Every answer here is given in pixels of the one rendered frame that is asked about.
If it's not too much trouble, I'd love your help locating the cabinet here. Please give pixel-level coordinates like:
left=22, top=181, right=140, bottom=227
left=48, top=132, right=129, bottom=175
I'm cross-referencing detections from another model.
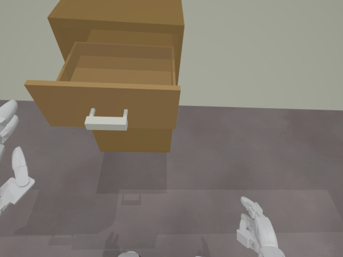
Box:
left=47, top=0, right=184, bottom=153

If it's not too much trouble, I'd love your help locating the robot right forearm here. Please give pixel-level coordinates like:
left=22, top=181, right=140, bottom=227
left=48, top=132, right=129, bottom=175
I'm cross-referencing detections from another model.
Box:
left=258, top=246, right=285, bottom=257

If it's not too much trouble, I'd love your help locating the drawer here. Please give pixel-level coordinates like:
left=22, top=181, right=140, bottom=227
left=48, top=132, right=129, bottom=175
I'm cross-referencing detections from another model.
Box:
left=24, top=42, right=181, bottom=129

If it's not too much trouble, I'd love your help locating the robot left hand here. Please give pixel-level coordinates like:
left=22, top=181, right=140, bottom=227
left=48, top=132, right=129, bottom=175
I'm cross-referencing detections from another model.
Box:
left=0, top=100, right=35, bottom=216

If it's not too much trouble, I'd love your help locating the handle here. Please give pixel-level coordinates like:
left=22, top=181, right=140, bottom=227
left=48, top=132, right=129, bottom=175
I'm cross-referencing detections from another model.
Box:
left=85, top=108, right=128, bottom=131

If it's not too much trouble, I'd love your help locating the robot right hand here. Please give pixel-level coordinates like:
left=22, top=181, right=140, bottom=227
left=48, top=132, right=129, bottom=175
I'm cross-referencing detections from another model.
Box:
left=237, top=196, right=278, bottom=253

